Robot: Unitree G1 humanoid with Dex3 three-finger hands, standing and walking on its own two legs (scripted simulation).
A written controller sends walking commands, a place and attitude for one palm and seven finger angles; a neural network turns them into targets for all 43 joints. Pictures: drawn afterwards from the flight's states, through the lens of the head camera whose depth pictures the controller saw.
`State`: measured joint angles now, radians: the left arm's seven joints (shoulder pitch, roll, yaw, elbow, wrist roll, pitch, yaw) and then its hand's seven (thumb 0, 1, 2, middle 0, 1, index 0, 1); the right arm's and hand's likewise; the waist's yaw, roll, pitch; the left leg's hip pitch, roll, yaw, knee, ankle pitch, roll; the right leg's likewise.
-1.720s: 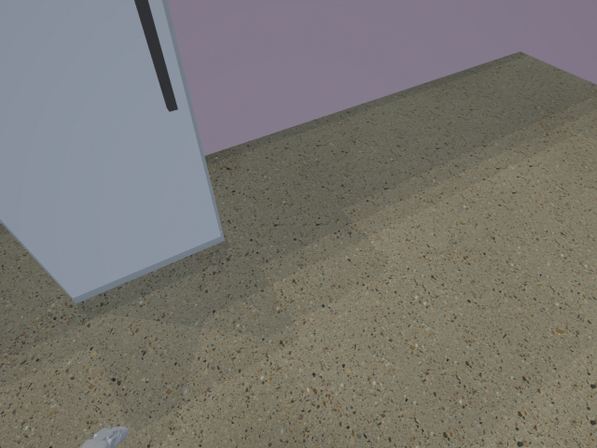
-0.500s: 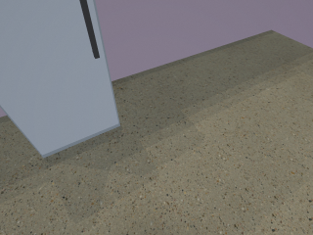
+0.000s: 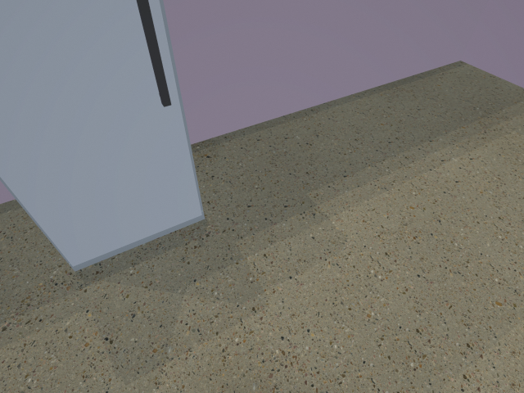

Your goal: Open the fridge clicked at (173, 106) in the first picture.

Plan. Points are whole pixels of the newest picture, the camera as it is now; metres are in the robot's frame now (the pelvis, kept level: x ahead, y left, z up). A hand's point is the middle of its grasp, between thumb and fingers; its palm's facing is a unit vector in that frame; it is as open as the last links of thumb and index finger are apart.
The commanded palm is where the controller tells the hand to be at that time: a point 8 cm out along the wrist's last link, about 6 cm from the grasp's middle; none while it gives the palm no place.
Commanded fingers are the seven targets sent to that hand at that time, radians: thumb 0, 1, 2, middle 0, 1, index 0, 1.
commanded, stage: walk to a spot facing it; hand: right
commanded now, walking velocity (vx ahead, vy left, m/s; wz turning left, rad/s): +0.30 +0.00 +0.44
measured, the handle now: (145, 19) +0.94 +0.35 +0.19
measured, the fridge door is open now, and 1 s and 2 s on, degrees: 0 0 0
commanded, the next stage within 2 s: turn to face it in 0.28 s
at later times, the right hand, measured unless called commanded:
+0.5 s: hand out of the picture +0.13 -0.16 -0.17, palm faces -0.14 +0.98 -0.16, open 7.4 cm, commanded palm none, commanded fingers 0.00 -0.90 -0.90 0.20 0.30 0.20 0.30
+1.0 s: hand (358, 280) +0.40 -0.20 -0.17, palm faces -0.39 +0.89 -0.21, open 7.4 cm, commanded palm none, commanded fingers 0.00 -0.90 -0.90 0.20 0.30 0.20 0.30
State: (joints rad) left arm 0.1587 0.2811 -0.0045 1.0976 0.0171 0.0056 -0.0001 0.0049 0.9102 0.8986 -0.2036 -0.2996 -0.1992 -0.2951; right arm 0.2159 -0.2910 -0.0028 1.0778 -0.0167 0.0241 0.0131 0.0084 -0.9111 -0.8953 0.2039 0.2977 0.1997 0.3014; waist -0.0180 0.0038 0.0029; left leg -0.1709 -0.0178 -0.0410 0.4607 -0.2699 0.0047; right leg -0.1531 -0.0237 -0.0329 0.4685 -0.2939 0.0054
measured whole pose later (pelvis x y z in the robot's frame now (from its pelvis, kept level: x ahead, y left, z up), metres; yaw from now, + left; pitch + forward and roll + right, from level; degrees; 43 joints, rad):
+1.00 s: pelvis +0.23 -0.05 +0.00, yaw +26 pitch +0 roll +2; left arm 0.22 0.18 0.05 0.98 0.02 0.00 0.02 0.00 0.92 0.90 -0.21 -0.30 -0.20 -0.30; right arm 0.18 -0.23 -0.09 0.92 -0.03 0.07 0.01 0.01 -0.92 -0.90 0.20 0.30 0.19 0.30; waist 0.03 0.00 0.05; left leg -0.43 0.06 0.05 0.93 -0.40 -0.04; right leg -0.29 -0.09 -0.30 0.47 -0.18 -0.09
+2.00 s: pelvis +0.37 +0.12 -0.02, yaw +36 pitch +0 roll +1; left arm 0.42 0.12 0.05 1.17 0.01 0.00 0.01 0.01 0.91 0.90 -0.20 -0.30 -0.20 -0.30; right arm 0.11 -0.16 -0.06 1.03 -0.02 -0.06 0.02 0.01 -0.92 -0.90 0.20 0.30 0.20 0.30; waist 0.05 -0.02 0.10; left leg -0.40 0.05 0.16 0.64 -0.24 0.04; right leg -0.24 -0.16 -0.08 1.04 -0.51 0.02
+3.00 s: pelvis +0.41 +0.22 +0.01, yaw +36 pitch +0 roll -3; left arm 0.29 0.23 0.07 1.04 0.02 0.07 -0.01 0.01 0.91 0.90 -0.20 -0.30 -0.20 -0.29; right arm 0.28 -0.14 -0.03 1.02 -0.03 0.01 -0.02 0.01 -0.92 -0.89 0.21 0.30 0.20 0.30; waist -0.01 -0.02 0.02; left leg -0.23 0.09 0.05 0.45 -0.22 -0.01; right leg -0.40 -0.03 -0.05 0.92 -0.33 0.05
